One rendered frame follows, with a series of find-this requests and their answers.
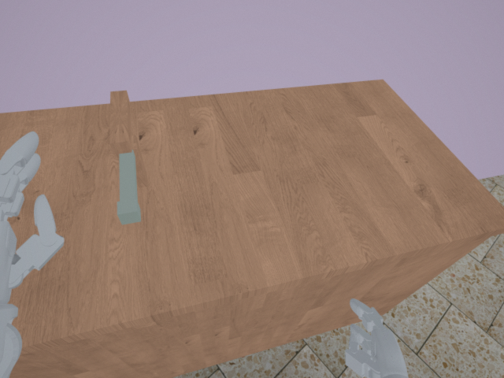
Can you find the right robot hand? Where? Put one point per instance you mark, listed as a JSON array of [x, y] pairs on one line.
[[380, 355]]

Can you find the counter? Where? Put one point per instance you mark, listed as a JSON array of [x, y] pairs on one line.
[[263, 213]]

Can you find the left robot hand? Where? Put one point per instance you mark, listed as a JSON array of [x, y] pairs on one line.
[[18, 166]]

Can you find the tap lever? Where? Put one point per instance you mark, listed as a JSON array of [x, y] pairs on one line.
[[128, 209]]

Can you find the left robot forearm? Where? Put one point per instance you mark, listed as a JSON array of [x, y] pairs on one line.
[[10, 340]]

